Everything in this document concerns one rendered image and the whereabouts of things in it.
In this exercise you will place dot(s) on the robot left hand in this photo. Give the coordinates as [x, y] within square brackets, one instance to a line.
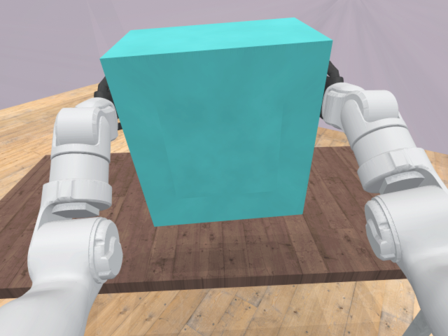
[104, 92]

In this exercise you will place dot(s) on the left robot upper arm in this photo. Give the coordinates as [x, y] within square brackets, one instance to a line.
[69, 262]

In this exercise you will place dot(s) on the robot right hand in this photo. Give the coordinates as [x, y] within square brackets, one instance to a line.
[333, 78]

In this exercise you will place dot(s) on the right robot upper arm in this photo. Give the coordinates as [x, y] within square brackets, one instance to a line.
[410, 228]

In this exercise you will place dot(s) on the table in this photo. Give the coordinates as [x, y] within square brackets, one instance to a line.
[327, 243]

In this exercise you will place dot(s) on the left robot forearm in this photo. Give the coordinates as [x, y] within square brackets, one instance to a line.
[80, 156]

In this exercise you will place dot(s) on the carton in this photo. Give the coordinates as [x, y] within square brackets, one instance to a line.
[220, 119]

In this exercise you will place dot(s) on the right robot forearm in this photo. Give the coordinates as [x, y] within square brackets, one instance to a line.
[387, 156]

